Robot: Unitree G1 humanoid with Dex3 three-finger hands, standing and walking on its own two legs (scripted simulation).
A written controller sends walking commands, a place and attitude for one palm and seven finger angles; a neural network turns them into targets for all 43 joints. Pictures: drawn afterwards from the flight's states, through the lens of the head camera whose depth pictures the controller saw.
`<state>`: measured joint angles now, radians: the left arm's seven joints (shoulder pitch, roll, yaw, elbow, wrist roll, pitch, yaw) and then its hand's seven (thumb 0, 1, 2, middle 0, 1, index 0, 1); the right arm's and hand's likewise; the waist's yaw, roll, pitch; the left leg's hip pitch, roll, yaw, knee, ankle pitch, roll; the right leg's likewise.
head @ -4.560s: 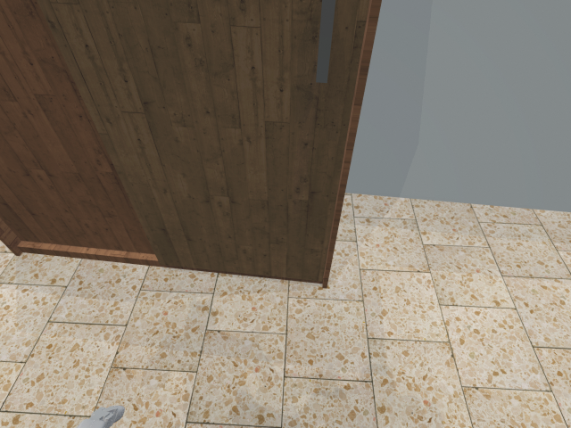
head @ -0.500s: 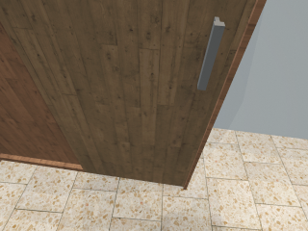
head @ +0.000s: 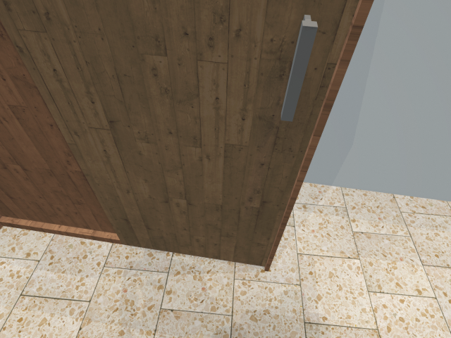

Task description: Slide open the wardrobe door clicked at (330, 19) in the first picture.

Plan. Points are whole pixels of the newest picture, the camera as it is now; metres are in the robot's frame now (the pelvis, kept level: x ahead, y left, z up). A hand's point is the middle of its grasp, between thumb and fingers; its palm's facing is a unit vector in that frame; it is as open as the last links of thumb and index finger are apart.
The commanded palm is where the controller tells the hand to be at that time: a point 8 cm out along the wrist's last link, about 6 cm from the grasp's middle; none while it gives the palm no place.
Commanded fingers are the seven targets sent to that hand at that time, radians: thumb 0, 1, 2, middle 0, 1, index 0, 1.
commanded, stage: look again from close up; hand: right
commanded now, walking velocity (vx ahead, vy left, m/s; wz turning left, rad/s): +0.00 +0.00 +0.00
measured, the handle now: (296, 71) +0.53 -0.09 +0.23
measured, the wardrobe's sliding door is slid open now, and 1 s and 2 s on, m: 0.00 0.00 0.00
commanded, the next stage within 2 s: raise the hand with hooked fingers in 1.14 s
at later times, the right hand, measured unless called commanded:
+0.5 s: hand out of the picture +0.00 -0.19 -0.17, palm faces +0.01 +0.97 -0.22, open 7.4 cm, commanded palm none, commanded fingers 0.00 -0.90 -0.90 0.20 0.30 0.20 0.30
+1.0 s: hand out of the picture +0.04 -0.18 -0.17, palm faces +0.01 +0.97 -0.23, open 7.4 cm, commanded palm none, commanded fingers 0.00 -0.90 -0.90 0.20 0.30 0.20 0.30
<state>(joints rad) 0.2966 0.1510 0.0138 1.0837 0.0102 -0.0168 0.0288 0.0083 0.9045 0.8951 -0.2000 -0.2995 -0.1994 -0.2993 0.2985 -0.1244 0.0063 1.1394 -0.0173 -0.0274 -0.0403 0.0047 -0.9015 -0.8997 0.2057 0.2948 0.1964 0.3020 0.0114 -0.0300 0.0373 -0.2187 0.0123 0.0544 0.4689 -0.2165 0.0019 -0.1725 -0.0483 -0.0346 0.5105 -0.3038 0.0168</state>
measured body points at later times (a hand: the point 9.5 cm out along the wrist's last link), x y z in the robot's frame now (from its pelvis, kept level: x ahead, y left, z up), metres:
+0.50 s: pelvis +0.00 -0.01 +0.00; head +0.01 +0.01 +0.45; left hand -0.02 +0.21 -0.16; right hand +0.00 -0.24 -0.15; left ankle +0.02 +0.12 -0.74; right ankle -0.02 -0.12 -0.74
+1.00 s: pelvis +0.01 +0.01 +0.00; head +0.03 +0.02 +0.45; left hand +0.04 +0.24 -0.16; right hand +0.04 -0.23 -0.15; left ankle +0.02 +0.12 -0.74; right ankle -0.02 -0.12 -0.74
